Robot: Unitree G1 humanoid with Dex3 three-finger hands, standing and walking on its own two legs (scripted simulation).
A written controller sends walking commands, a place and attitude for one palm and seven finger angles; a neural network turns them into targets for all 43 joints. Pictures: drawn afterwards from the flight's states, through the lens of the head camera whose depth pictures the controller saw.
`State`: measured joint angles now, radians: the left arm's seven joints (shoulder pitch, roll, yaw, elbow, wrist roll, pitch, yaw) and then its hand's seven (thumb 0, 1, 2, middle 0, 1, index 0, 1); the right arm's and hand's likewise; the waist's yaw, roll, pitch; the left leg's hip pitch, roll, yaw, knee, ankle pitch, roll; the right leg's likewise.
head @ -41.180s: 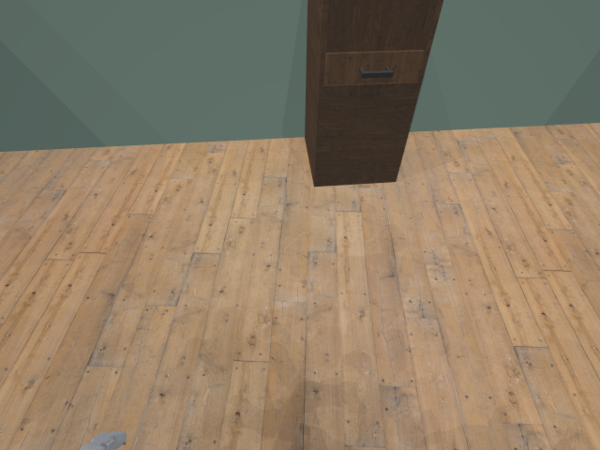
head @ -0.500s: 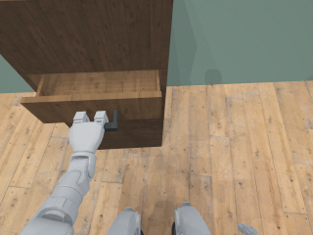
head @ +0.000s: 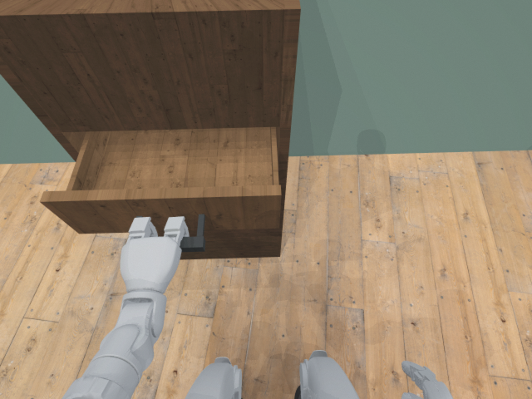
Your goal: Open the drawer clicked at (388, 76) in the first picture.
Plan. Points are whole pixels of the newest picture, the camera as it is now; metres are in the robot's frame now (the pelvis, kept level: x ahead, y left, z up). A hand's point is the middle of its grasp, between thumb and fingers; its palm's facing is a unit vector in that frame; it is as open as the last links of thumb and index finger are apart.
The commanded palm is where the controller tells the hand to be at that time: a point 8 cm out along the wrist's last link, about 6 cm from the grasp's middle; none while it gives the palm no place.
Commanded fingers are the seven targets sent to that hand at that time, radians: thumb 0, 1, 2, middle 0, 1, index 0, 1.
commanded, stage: pull the drawer open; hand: left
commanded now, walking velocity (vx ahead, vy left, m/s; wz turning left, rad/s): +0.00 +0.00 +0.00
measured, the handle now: (168, 233) +0.39 +0.18 -0.05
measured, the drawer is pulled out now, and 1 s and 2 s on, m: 0.14 0.23 0.30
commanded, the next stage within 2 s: none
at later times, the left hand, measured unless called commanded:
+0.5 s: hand (160, 292) +0.29 +0.19 -0.08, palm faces -0.04 -0.06 -1.00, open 5.4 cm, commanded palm +0.25 +0.20 -0.03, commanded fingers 0.00 0.90 0.90 -0.40 -1.35 -0.40 -1.35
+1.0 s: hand (157, 318) +0.25 +0.18 -0.08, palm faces -0.04 -0.08 -1.00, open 5.4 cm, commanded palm +0.21 +0.20 -0.03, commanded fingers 0.00 0.90 0.90 -0.40 -1.35 -0.40 -1.35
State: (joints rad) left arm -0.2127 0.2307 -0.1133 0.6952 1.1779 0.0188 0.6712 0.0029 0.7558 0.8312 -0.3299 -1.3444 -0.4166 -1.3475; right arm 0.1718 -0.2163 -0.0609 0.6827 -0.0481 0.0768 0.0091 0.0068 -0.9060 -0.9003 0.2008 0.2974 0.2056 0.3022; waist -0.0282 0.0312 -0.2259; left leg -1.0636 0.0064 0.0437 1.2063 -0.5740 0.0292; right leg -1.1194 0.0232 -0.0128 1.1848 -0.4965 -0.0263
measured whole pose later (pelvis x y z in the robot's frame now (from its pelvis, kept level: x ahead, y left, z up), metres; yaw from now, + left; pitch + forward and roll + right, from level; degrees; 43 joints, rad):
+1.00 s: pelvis +0.00 -0.01 +0.00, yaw +0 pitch +23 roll +1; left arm 0.15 0.21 -0.15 0.39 1.19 0.01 0.68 0.02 0.75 0.81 -0.31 -1.34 -0.42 -1.35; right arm 0.11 -0.21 -0.03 0.63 -0.06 0.07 0.00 0.01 -0.91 -0.90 0.20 0.30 0.21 0.30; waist 0.01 0.02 -0.23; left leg -1.03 0.01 0.04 1.23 -0.60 0.02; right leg -1.09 0.03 -0.01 1.22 -0.53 -0.04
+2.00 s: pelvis -0.01 -0.03 -0.03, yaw +1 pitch +23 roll +3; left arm 0.44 0.25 -0.08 0.14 1.17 -0.14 0.65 0.04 0.74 0.78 -0.29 -1.33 -0.42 -1.35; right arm 0.07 -0.21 -0.02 0.58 -0.08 0.04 0.00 0.01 -0.91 -0.90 0.20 0.30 0.21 0.30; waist 0.04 0.02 -0.24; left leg -1.11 0.01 0.04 1.33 -0.62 -0.01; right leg -1.19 0.03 -0.02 1.35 -0.56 -0.07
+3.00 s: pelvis -0.01 -0.03 -0.02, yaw +1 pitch +23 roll +2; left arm 0.38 0.25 -0.12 0.20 1.16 -0.07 0.66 0.00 -0.12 0.46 -0.32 -1.27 -0.35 -1.24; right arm 0.10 -0.21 -0.01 0.57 -0.07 0.03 -0.02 0.01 -0.90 -0.90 0.20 0.30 0.21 0.30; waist 0.03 0.02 -0.24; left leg -1.09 0.00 0.02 1.30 -0.60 -0.01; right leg -1.16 0.02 -0.03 1.31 -0.54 -0.07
